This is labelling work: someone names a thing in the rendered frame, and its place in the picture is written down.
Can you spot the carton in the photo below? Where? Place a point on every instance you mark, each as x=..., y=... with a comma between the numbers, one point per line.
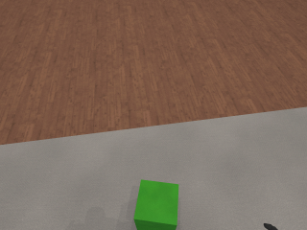
x=156, y=206

